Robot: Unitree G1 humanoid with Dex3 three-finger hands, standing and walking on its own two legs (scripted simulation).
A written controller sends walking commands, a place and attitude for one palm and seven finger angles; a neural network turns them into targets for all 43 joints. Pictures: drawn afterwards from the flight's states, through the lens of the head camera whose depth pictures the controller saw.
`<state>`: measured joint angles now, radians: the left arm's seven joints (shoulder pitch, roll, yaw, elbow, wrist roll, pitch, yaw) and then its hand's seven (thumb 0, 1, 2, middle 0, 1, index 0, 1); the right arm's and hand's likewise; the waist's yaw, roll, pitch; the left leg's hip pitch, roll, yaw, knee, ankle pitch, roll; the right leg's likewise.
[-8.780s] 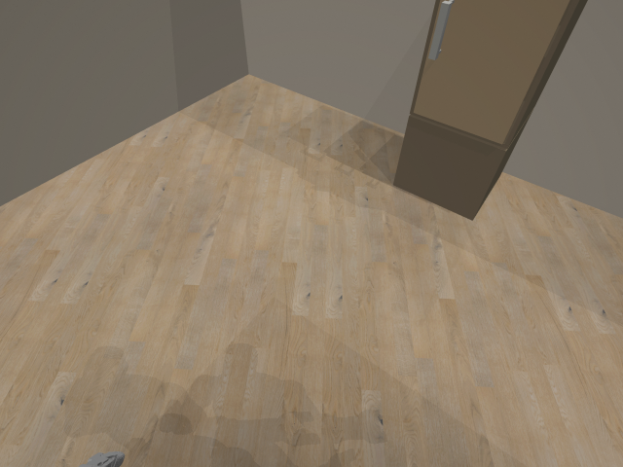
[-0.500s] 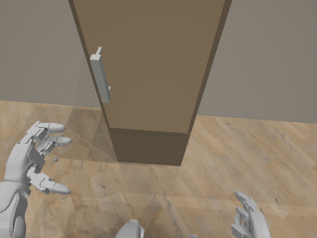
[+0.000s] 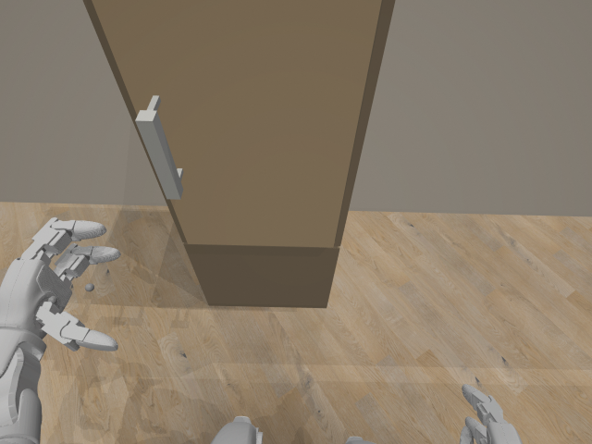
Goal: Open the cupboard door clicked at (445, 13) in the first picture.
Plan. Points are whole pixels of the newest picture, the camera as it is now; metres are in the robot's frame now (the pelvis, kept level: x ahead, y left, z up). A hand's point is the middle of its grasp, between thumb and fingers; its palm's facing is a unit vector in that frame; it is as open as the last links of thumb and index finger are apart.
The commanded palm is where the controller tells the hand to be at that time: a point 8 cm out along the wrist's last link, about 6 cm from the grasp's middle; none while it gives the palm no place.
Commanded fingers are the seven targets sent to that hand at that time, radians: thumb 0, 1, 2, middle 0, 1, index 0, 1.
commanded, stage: raise the hand with hooked fingers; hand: left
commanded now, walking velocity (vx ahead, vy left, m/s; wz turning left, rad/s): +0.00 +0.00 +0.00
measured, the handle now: (165, 150) +0.56 +0.25 +0.05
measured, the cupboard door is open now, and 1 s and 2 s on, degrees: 0 0 0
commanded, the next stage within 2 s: move the hooked fingers beside the handle in 0.16 s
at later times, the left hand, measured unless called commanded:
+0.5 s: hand (91, 270) +0.31 +0.28 +0.07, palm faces +0.04 -1.00 -0.02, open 13.9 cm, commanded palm +0.30 +0.33 +0.07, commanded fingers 0.00 -0.50 0.30 -0.30 -1.20 -0.30 -1.20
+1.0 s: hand (103, 229) +0.37 +0.29 +0.07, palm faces +0.02 -1.00 -0.01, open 13.9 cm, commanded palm +0.36 +0.34 +0.06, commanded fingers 0.00 -0.50 0.30 -0.30 -1.20 -0.30 -1.20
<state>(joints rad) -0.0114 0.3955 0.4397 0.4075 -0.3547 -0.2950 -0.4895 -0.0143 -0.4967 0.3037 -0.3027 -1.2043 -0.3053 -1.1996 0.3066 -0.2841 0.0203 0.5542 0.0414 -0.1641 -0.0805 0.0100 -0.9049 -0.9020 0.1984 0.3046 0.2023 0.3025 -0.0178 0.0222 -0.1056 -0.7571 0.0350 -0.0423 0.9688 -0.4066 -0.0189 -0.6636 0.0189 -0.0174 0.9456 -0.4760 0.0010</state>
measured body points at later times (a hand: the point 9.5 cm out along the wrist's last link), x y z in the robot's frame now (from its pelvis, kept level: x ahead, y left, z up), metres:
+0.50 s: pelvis -0.01 +0.00 -0.01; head +0.05 +0.01 +0.44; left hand +0.30 +0.33 +0.07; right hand +0.15 -0.25 -0.09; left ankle +0.04 +0.13 -0.68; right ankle +0.00 -0.12 -0.68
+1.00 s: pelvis +0.00 +0.01 -0.01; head +0.07 +0.03 +0.44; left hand +0.37 +0.34 +0.07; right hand +0.09 -0.26 -0.11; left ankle +0.04 +0.13 -0.68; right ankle +0.00 -0.12 -0.68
